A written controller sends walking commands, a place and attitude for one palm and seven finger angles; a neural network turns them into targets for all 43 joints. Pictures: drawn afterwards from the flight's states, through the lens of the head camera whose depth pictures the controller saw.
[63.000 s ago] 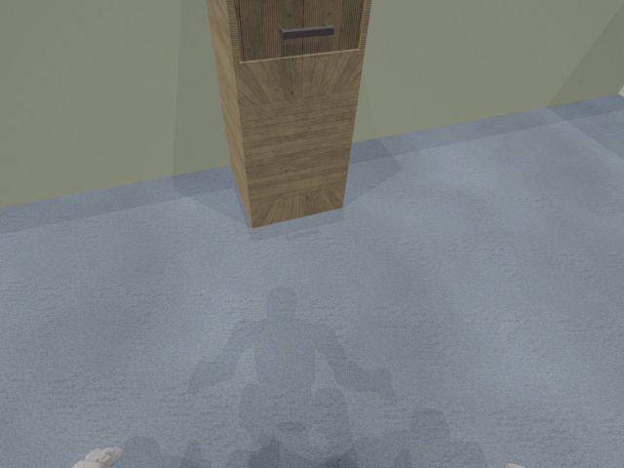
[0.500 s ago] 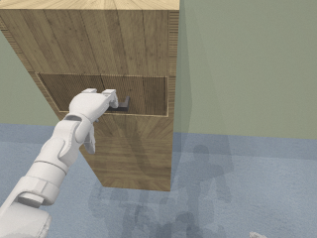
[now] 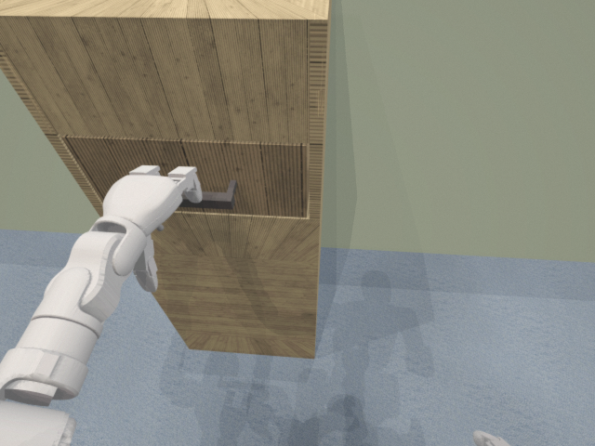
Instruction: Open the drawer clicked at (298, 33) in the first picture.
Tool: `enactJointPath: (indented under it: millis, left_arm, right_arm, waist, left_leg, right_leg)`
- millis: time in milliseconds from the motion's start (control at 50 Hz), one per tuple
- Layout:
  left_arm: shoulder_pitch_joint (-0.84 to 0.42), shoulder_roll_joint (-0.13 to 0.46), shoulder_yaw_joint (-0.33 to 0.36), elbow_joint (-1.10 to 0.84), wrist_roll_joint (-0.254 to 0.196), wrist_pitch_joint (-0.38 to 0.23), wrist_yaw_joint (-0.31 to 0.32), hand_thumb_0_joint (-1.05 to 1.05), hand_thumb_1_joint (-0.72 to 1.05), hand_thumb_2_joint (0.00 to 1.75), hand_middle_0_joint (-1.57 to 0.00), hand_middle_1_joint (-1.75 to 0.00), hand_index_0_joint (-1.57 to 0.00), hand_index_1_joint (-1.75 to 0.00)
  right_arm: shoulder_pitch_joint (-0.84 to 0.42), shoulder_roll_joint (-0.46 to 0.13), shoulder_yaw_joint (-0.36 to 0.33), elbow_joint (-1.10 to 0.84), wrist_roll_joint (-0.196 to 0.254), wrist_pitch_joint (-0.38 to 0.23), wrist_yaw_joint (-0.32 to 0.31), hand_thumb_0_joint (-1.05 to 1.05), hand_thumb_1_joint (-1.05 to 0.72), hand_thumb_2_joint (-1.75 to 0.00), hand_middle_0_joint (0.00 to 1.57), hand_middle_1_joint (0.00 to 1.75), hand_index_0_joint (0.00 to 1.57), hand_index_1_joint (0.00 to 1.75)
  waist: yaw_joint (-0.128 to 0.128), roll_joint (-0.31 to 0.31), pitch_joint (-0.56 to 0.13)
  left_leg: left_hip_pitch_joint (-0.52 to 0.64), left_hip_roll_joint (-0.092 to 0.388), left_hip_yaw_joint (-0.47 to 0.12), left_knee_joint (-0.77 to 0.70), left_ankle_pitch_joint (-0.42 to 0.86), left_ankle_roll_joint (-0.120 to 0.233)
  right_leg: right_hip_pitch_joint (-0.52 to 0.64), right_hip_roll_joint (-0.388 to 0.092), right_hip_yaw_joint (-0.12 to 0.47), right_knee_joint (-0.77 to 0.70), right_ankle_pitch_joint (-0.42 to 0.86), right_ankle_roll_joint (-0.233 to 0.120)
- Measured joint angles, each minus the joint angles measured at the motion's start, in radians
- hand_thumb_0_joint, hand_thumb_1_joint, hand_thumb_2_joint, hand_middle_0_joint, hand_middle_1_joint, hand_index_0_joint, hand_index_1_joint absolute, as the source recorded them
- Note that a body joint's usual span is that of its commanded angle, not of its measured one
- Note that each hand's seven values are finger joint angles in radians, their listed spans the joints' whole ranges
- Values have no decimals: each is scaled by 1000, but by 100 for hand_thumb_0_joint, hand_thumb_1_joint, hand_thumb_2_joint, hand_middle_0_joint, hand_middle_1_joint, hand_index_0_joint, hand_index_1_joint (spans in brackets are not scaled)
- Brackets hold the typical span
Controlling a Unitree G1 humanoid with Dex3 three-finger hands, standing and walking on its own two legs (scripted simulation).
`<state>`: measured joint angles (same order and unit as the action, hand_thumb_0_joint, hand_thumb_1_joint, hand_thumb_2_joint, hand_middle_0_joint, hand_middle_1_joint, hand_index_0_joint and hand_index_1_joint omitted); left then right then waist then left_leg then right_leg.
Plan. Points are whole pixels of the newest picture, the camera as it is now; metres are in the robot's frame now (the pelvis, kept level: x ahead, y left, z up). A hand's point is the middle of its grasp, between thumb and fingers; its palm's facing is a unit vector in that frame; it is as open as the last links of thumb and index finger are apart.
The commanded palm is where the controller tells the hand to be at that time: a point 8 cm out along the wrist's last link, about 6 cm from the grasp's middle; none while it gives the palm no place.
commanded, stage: re-aim the fingers above the handle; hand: left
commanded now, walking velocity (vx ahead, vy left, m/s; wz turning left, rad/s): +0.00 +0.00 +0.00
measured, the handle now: (189, 191) +0.48 +0.23 +0.05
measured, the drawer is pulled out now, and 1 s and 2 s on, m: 0.00 0.00 0.00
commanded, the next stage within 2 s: lower the fingers behind the handle in 0.66 s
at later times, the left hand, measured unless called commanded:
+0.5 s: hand (187, 208) +0.40 +0.19 +0.10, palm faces +0.02 -0.09 -1.00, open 13.8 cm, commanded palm +0.38 +0.25 +0.17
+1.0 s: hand (186, 206) +0.40 +0.19 +0.11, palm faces +0.12 -0.14 -0.98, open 13.8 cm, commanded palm +0.38 +0.24 +0.15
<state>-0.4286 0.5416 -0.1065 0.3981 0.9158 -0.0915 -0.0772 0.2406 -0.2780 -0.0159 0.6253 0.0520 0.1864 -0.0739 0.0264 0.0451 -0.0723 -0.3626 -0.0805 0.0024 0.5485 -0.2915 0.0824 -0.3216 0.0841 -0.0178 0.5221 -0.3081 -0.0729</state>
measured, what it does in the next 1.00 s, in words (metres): stands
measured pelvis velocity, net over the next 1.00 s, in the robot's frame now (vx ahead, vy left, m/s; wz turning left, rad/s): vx -0.01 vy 0.02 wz -0.02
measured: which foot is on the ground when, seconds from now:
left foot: down 0.00-1.00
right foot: down 0.00-1.00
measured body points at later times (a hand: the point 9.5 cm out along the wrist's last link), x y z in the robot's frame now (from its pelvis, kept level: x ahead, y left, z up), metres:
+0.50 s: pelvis -0.01 +0.01 +0.00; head +0.02 -0.01 +0.44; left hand +0.40 +0.20 +0.15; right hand +0.11 -0.25 -0.13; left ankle -0.01 +0.07 -0.73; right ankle -0.03 -0.07 -0.73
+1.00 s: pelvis -0.01 +0.02 -0.01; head +0.03 +0.01 +0.44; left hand +0.39 +0.20 +0.16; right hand +0.15 -0.23 -0.12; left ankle -0.01 +0.07 -0.73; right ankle -0.03 -0.07 -0.73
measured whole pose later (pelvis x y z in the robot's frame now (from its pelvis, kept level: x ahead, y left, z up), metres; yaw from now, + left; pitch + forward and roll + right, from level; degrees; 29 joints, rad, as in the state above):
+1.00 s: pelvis -0.01 +0.02 -0.01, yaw -1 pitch +8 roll -1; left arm -0.55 0.46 -0.14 0.44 0.93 -0.16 0.14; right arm 0.14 -0.25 -0.01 0.65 0.05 0.16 -0.05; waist 0.02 0.04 -0.06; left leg -0.44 -0.10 0.03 0.60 -0.30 0.11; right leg -0.41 0.06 0.00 0.60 -0.32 -0.04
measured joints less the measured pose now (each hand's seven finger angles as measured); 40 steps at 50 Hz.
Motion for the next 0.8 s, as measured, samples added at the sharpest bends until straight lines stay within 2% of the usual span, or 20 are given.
enactJointPath:
  millis: [40, 80, 120, 160, 220, 280, 320, 380, 420, 480, 540, 600, 660, 720, 760, 800]
  left_arm:
    - [-5, 1, -2, -30, 6, -56, 49, 0, -49, 30, -32, -120, -31, -122]
    - [-47, -2, 3, -2, 6, -69, 103, 0, -49, 30, -32, -121, -31, -122]
    - [-102, -4, 18, 63, 6, -35, 146, 0, -49, 30, -32, -121, -31, -121]
    - [-160, 2, 30, 148, 14, 29, 167, 0, -50, 30, -32, -121, -31, -121]
    - [-213, 22, 37, 258, 35, 123, 145, 0, -49, 30, -32, -120, -31, -121]
    - [-202, 30, 11, 274, 31, 169, 75, 0, -49, 30, -31, -120, -31, -120]
    - [-168, 17, -15, 226, 14, 149, 27, 0, -49, 30, -31, -120, -31, -120]
    - [-112, -21, -46, 134, -7, 62, -5, 0, -49, 30, -31, -120, -31, -120]
    - [-87, -44, -49, 92, -5, -7, 11, 0, -49, 30, -32, -120, -32, -120]
    - [-89, -55, -17, 80, 15, -73, 84, 0, -49, 30, -32, -120, -32, -120]
    - [-131, -34, 42, 113, 39, -54, 176, 0, -49, 30, -32, -121, -32, -120]
    - [-182, 5, 92, 184, 56, 41, 229, 0, -49, 30, -32, -120, -32, -120]
    - [-194, 46, 101, 256, 49, 163, 188, 0, -49, 30, -32, -120, -32, -120]
    - [-153, 59, 34, 241, 13, 246, 72, 0, -49, 30, -31, -120, -31, -120]
    - [-106, 38, -24, 170, -19, 236, -6, 0, -49, 30, -31, -120, -31, -120]
    - [-58, -1, -78, 81, -41, 172, -50, 0, -49, 30, -31, -120, -31, -120]
  right_arm:
    - [-12, -12, -15, 17, -2, -10, -2, 1, -91, -90, 20, 30, 20, 30]
    - [-32, -19, -20, 36, 4, -16, 4, 1, -91, -90, 20, 30, 20, 29]
    - [-55, -21, -14, 48, 9, -15, 11, 1, -91, -90, 19, 30, 20, 29]
    - [-72, -15, -2, 51, 14, -11, 18, 1, -91, -90, 19, 30, 20, 29]
    - [-75, -2, 16, 37, 19, 0, 26, 1, -91, -90, 19, 30, 20, 29]
    - [-46, 10, 20, 10, 21, 12, 29, 1, -91, -90, 20, 30, 20, 29]
    - [-22, 14, 19, 0, 18, 13, 27, 1, -91, -90, 20, 30, 20, 29]
    - [-1, 17, 15, 1, 10, 10, 16, 1, -91, -90, 20, 30, 20, 30]
    - [-2, 18, 13, 9, 8, 7, 11, 1, -91, -90, 20, 30, 20, 30]
    - [-17, 23, 11, 24, 5, -2, 9, 1, -91, -90, 20, 30, 20, 30]
    - [-35, 28, 12, 39, 4, -7, 15, 1, -91, -90, 20, 30, 20, 30]
    - [-45, 29, 17, 53, 4, -1, 26, 1, -91, -90, 20, 30, 20, 29]
    - [-37, 22, 24, 50, 16, 17, 39, 1, -91, -90, 20, 30, 20, 29]
    - [-7, 11, 20, 25, 28, 28, 43, 1, -91, -90, 20, 30, 20, 29]
    - [9, 4, 13, 13, 25, 24, 37, 1, -91, -90, 20, 30, 20, 30]
    - [12, -3, 6, 10, 17, 9, 25, 1, -91, -90, 20, 30, 20, 30]
  waist:
    - [6, 4, -1]
    - [8, 7, -3]
    - [7, 7, -4]
    - [2, 8, -7]
    - [-11, 11, -16]
    - [-20, 16, -23]
    - [-20, 17, -22]
    - [-18, 15, -16]
    - [-19, 12, -11]
    - [-23, 8, -4]
    - [-22, 6, 0]
    - [-17, 14, -4]
    - [-15, 27, -23]
    - [-15, 33, -30]
    - [-11, 29, -27]
    - [-6, 21, -17]
  left_leg:
    - [-12, -1, -4, 16, -5, -1]
    - [-26, -4, -4, 28, -6, 0]
    - [-40, -5, 2, 32, -3, 0]
    - [-51, -5, 9, 30, 2, 0]
    - [-61, -2, 15, 22, 9, 0]
    - [-57, -2, 14, 15, 11, 2]
    - [-48, -4, 10, 14, 8, 5]
    - [-35, -6, 6, 20, 0, 8]
    - [-34, -6, 8, 27, -5, 10]
    - [-43, -4, 20, 37, -10, 11]
    - [-56, 1, 36, 35, -8, 10]
    - [-61, 4, 46, 22, 0, 11]
    - [-55, 3, 46, 0, 8, 13]
    - [-38, -5, 29, -11, 10, 18]
    - [-25, -13, 12, -10, 9, 21]
    - [-16, -22, -3, -2, 5, 24]
  right_leg:
    - [-8, -1, -6, 11, -4, 1]
    - [-25, -4, -7, 28, -8, 2]
    - [-45, -6, -3, 43, -10, 3]
    - [-61, -7, 3, 50, -7, 4]
    - [-74, -4, 9, 44, 1, 5]
    - [-68, -4, 9, 34, 5, 5]
    - [-56, -5, 5, 29, 2, 6]
    - [-39, -7, 2, 29, -4, 9]
    - [-38, -7, 4, 35, -8, 10]
    - [-52, -5, 15, 49, -11, 11]
    - [-72, -2, 29, 56, -8, 12]
    - [-81, 1, 41, 46, 2, 15]
    - [-75, 0, 43, 23, 12, 19]
    - [-49, -7, 28, 4, 11, 22]
    - [-29, -14, 11, -1, 5, 24]
    - [-13, -22, -4, 3, -3, 26]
